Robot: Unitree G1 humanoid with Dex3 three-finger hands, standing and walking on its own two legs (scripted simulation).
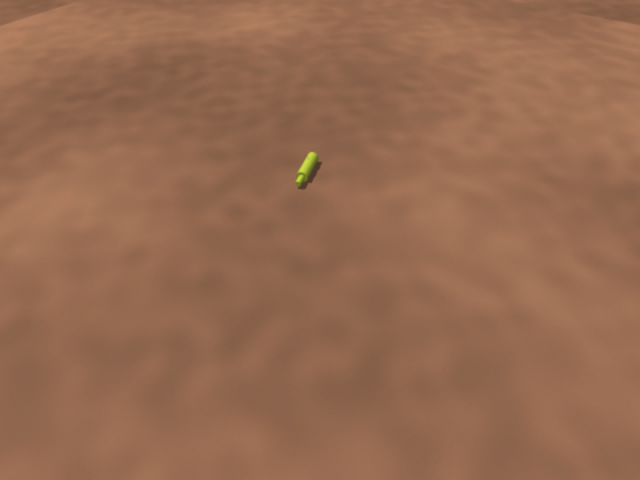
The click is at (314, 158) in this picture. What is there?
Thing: lying bottle
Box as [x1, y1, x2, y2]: [295, 152, 318, 186]
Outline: 313,152 310,152 307,155 296,175 297,179 295,184 298,186 302,181 306,180 318,157
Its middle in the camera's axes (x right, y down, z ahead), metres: -0.06 -0.32 +1.94
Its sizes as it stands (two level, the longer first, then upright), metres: 0.224 0.057 0.057
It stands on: the floor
